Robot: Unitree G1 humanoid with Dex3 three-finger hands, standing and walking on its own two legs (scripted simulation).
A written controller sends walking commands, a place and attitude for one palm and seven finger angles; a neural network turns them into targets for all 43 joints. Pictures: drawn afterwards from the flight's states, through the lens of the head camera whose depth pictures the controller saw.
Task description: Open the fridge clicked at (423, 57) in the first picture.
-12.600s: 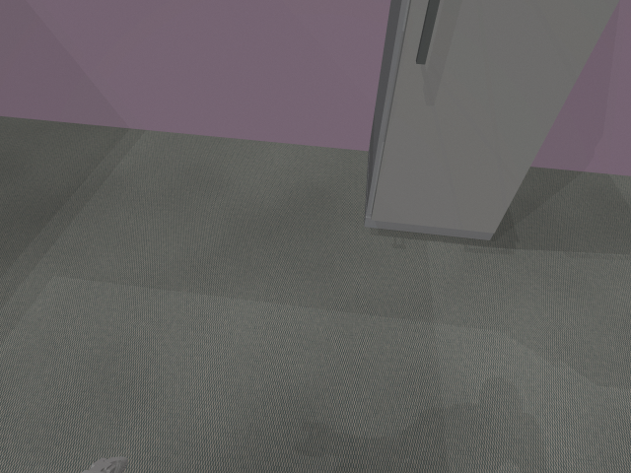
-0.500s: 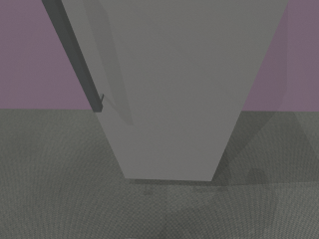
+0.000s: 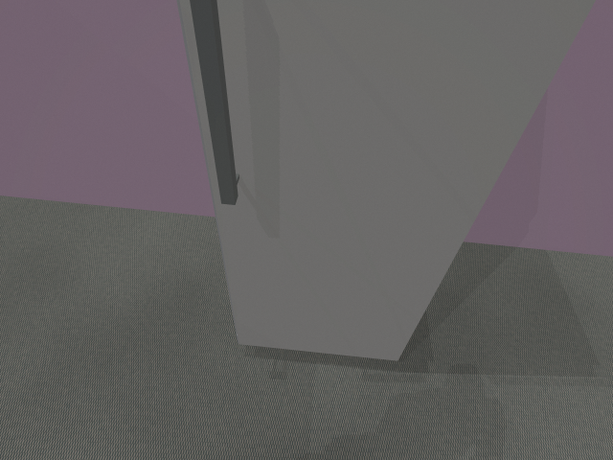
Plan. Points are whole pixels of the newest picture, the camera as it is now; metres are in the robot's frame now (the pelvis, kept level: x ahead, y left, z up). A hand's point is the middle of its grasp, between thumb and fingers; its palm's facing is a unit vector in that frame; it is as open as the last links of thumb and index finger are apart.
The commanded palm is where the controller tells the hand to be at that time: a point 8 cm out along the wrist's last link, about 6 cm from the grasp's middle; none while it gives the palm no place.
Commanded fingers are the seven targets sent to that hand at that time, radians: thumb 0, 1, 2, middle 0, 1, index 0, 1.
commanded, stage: come to a stop and stand still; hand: left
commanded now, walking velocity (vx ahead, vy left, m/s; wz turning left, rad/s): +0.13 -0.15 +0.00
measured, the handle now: (219, 80) +0.55 +0.18 +0.23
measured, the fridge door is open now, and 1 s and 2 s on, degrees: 0 0 0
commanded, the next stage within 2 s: look again from close up in 0.72 s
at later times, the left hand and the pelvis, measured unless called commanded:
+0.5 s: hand out of the picture +0.08 +0.15 -0.17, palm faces +0.05 -0.98 -0.21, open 7.3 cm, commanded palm none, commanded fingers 0.00 0.90 0.90 -0.20 -0.30 -0.20 -0.30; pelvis +0.02 -0.03 +0.00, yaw +2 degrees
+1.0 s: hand out of the picture -0.03 +0.15 -0.18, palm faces +0.05 -0.98 -0.19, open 7.4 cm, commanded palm none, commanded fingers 0.00 0.90 0.90 -0.20 -0.30 -0.20 -0.30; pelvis -0.01 -0.01 -0.01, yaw +1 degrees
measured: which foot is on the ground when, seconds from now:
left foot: down 0.00-1.00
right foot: up 0.00-0.30, down 0.32-1.00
